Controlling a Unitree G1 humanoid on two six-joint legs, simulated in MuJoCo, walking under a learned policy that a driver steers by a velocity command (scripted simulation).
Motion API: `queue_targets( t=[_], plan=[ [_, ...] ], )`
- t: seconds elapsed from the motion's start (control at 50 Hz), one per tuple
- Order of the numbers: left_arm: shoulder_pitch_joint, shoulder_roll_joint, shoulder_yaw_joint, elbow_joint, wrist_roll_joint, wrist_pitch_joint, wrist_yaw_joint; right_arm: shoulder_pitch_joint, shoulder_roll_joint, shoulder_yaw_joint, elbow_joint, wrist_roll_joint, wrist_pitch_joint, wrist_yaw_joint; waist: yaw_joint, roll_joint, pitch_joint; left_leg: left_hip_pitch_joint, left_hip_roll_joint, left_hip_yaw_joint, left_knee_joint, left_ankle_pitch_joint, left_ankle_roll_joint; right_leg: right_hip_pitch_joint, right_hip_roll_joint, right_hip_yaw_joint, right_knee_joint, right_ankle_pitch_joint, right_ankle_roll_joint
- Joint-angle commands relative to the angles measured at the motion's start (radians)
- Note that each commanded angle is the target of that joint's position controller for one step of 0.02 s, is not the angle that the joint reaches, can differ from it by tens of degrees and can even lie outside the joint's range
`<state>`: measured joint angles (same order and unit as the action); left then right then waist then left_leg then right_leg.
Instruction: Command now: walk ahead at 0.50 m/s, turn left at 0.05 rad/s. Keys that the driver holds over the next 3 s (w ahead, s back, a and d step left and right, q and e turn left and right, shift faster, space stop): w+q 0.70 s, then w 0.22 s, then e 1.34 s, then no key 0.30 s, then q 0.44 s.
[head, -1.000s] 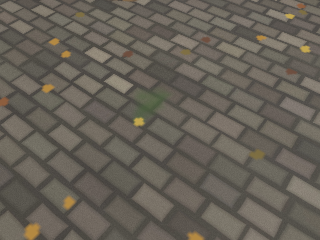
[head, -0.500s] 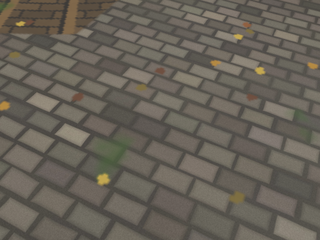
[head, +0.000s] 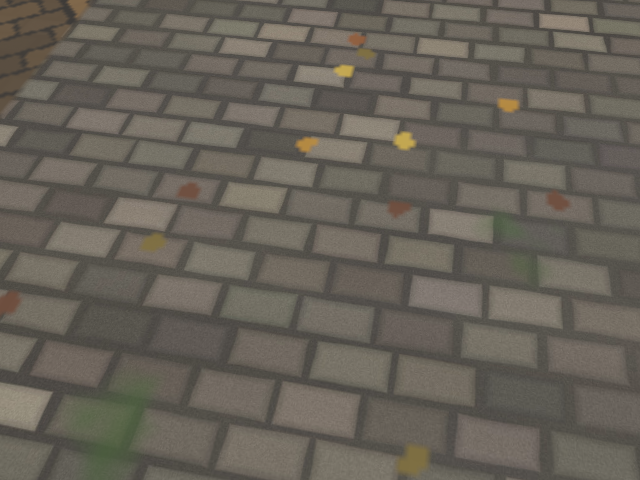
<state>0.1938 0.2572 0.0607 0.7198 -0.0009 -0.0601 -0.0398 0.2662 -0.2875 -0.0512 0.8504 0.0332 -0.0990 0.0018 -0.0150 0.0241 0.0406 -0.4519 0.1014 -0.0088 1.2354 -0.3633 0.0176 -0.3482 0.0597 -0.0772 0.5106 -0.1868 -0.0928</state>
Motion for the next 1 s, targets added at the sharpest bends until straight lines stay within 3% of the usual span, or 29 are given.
queue_targets(
  t=[0.02,0.1,0.2,0.26,0.32,0.38,0.4,0.42,0.44,0.46,0.48,0.5,0.52,0.54,0.56,0.62,0.66,0.72,0.8,0.86,0.88,0.9,0.92,0.94,0.96,0.98,1.0],
  plan=[
    [0.019,0.099,0.029,-0.032,0.009,-0.043,0.001,0.068,-0.087,-0.027,-0.039,-0.003,0.018,-0.004,-0.011,-0.078,-0.107,-0.141,0.075,-0.076,-0.031,0.101,-0.002,0.189,-0.306,0.28,-0.313,0.269,-0.178],
    [0.06,0.108,0.035,0.019,0.018,-0.06,0.018,-0.011,-0.06,-0.028,-0.056,-0.006,0.039,-0.011,0.008,-0.056,-0.033,-0.252,0.041,-0.12,-0.179,0.274,-0.018,0.198,-0.271,0.114,-0.358,0.369,-0.127],
    [0.075,0.122,0.033,0.051,0.012,-0.056,0.04,-0.129,-0.032,-0.018,-0.09,-0.011,0.027,0.013,0.054,-0.069,0.006,-0.251,0.0,-0.063,-0.464,0.514,-0.003,0.263,-0.252,-0.009,-0.392,0.334,-0.061],
    [0.129,0.135,0.037,0.087,0.006,-0.043,0.048,-0.211,-0.012,-0.007,-0.132,-0.012,0.025,0.031,0.091,-0.059,0.044,-0.306,-0.007,-0.03,-0.558,0.494,0.015,0.377,-0.29,-0.036,-0.375,0.383,-0.054],
    [0.151,0.147,0.041,0.106,-0.002,-0.017,0.054,-0.267,-0.01,-0.004,-0.183,-0.012,0.024,0.055,0.1,-0.06,0.056,-0.35,-0.026,0.023,-0.603,0.379,0.039,0.492,-0.33,-0.06,-0.304,0.507,-0.053],
    [0.118,0.189,0.049,0.096,-0.006,0.005,0.07,-0.215,-0.044,-0.021,-0.208,-0.01,0.031,0.068,0.04,-0.119,-0.021,-0.181,-0.112,0.122,-0.605,0.227,0.091,0.512,-0.331,-0.104,-0.129,0.96,-0.024],
    [0.106,0.203,0.051,0.091,-0.006,0.013,0.076,-0.131,-0.073,-0.037,-0.197,-0.008,0.035,0.067,-0.011,-0.138,-0.073,-0.064,-0.149,0.14,-0.602,0.185,0.117,0.495,-0.326,-0.113,-0.004,1.08,-0.014],
    [0.082,0.212,0.051,0.085,-0.011,0.016,0.08,0.014,-0.125,-0.064,-0.168,-0.007,0.036,0.059,-0.096,-0.125,-0.148,0.153,-0.181,0.131,-0.67,0.232,0.154,0.414,-0.297,-0.129,0.192,1.054,0.01],
    [0.077,0.198,0.042,0.068,-0.006,0.005,0.082,0.169,-0.205,-0.096,-0.14,-0.013,0.045,0.037,-0.171,-0.036,-0.24,0.459,-0.081,-0.056,-0.724,0.258,0.213,0.184,-0.248,-0.129,0.489,0.75,0.05],
    [0.176,0.037,-0.01,0.016,0.014,-0.029,0.059,0.148,-0.298,-0.113,-0.16,-0.01,0.041,0.028,-0.053,0.251,-0.34,0.833,0.209,-0.661,-0.799,0.184,0.436,-0.305,-0.005,-0.049,0.91,-0.267,0.125],
    [0.104,0.115,0.002,0.01,-0.01,-0.077,0.036,0.181,-0.215,-0.085,-0.165,-0.021,0.034,0.027,-0.113,0.121,-0.449,0.901,0.238,-0.816,-0.906,0.128,0.439,-0.425,-0.015,0.202,0.994,-0.365,0.095],
    [0.004,0.152,0.011,-0.027,-0.046,-0.095,0.026,0.154,-0.158,-0.071,-0.165,-0.026,0.029,0.026,-0.122,0.069,-0.318,0.808,0.199,-0.643,-0.914,0.165,0.374,-0.48,-0.07,0.208,0.947,-0.291,0.069],
    [-0.015,0.136,0.005,-0.038,-0.035,-0.101,0.028,0.081,-0.135,-0.063,-0.174,-0.018,0.025,0.029,-0.063,-0.037,-0.198,0.631,0.154,-0.515,-0.924,0.262,0.333,-0.454,-0.115,0.191,0.829,-0.221,0.063],
    [-0.022,0.143,0.013,-0.029,-0.006,-0.095,0.037,0.015,-0.1,-0.053,-0.19,-0.014,0.024,0.028,-0.024,-0.066,-0.145,0.5,0.116,-0.432,-0.94,0.35,0.307,-0.396,-0.148,0.179,0.731,-0.191,0.072],
    [-0.002,0.146,0.019,-0.03,0.004,-0.081,0.038,-0.021,-0.09,-0.046,-0.208,-0.024,0.025,0.024,0.01,-0.039,-0.111,0.392,0.091,-0.389,-0.966,0.41,0.304,-0.325,-0.164,0.177,0.691,-0.169,0.083],
    [0.024,0.114,0.016,-0.037,0.016,-0.047,0.043,-0.035,-0.121,-0.054,-0.219,-0.023,0.021,0.012,0.044,-0.011,-0.082,0.234,0.051,-0.309,-1.008,0.509,0.305,-0.258,-0.167,0.142,0.551,-0.12,0.133],
    [-0.046,0.089,0.005,-0.061,0.019,-0.038,0.048,-0.014,-0.148,-0.062,-0.213,-0.019,0.024,-0.001,0.024,0.006,-0.059,0.172,0.014,-0.252,-1.012,0.505,0.282,-0.245,-0.149,0.121,0.405,-0.01,0.16],
    [-0.152,0.066,-0.007,-0.081,0.012,-0.043,0.041,0.025,-0.147,-0.061,-0.2,-0.011,0.035,-0.011,-0.027,0.051,-0.062,0.156,-0.036,-0.206,-0.983,0.394,0.224,-0.175,-0.1,0.109,0.164,0.208,0.165],
    [-0.224,0.095,-0.001,-0.102,-0.002,-0.061,0.02,0.099,-0.132,-0.053,-0.166,-0.01,0.039,-0.009,-0.071,0.077,-0.062,0.255,0.024,-0.28,-0.926,0.289,0.203,-0.151,-0.085,0.124,0.038,0.26,0.137],
    [-0.188,0.129,0.015,-0.104,-0.003,-0.074,0.013,0.09,-0.138,-0.055,-0.161,-0.017,0.043,-0.009,-0.036,0.107,-0.054,0.33,0.068,-0.348,-0.855,0.319,0.178,-0.107,-0.078,0.116,-0.015,0.145,0.083],
    [-0.124,0.14,0.025,-0.087,0.0,-0.077,0.016,0.076,-0.128,-0.051,-0.164,-0.018,0.045,-0.009,0.003,0.111,-0.07,0.334,0.046,-0.34,-0.801,0.397,0.161,-0.025,-0.064,0.095,-0.051,0.134,0.059],
    [-0.018,0.172,0.04,-0.067,0.011,-0.082,0.021,0.066,-0.096,-0.039,-0.173,-0.022,0.043,-0.007,0.054,0.092,-0.143,0.305,-0.006,-0.298,-0.66,0.476,0.13,0.138,-0.104,0.128,-0.048,0.148,0.018],
    [0.139,0.236,0.055,-0.052,0.02,-0.083,0.026,0.094,-0.051,-0.02,-0.193,-0.039,0.039,-0.009,0.101,-0.042,-0.286,0.155,-0.083,-0.216,-0.367,0.297,0.086,0.405,-0.274,0.32,-0.025,0.166,-0.061],
    [0.218,0.299,0.075,0.0,0.023,-0.07,0.014,0.223,-0.013,-0.009,-0.194,-0.009,0.028,-0.012,0.053,-0.383,-0.352,-0.178,-0.218,-0.12,-0.055,-0.173,0.01,0.64,-0.444,0.775,-0.154,0.017,-0.226],
    [0.202,0.203,0.049,-0.01,-0.006,-0.067,0.008,0.187,-0.102,-0.022,-0.179,-0.008,0.025,-0.014,0.073,-0.26,-0.28,-0.293,-0.169,-0.181,0.06,-0.219,0.001,0.614,-0.442,0.842,-0.198,-0.058,-0.217],
    [0.128,0.157,0.033,-0.027,-0.007,-0.059,0.01,0.077,-0.139,-0.032,-0.197,-0.015,0.026,-0.013,0.079,-0.159,-0.17,-0.313,-0.128,-0.149,0.089,-0.143,-0.008,0.502,-0.408,0.681,-0.182,0.103,-0.184],
    [0.071,0.137,0.021,-0.044,0.002,-0.05,0.01,0.013,-0.131,-0.029,-0.21,-0.034,0.026,-0.015,0.063,-0.072,-0.128,-0.271,-0.096,-0.105,0.064,-0.092,-0.019,0.388,-0.361,0.55,-0.169,0.345,-0.168]
  ],
)
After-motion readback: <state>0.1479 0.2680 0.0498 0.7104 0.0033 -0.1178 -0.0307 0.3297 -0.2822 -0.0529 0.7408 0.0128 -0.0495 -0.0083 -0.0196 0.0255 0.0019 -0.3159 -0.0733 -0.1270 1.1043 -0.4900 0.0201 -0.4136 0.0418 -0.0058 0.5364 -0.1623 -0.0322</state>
